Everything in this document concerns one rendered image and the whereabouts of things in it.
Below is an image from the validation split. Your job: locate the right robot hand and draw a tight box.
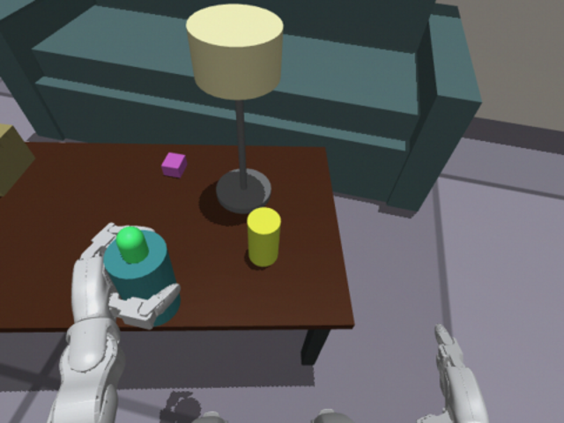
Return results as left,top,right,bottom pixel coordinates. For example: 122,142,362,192
416,323,489,423

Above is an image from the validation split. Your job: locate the left robot hand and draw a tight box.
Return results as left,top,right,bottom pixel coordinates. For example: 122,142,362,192
71,223,181,330

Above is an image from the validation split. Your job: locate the sofa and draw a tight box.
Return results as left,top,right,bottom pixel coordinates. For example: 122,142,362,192
0,0,482,212

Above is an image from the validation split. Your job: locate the coffee table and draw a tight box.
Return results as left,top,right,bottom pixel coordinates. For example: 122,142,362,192
0,142,355,366

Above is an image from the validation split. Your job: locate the desk lamp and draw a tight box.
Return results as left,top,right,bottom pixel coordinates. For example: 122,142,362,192
186,4,284,214

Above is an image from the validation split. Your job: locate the left robot arm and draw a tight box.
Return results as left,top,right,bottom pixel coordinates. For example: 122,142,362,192
46,316,125,423

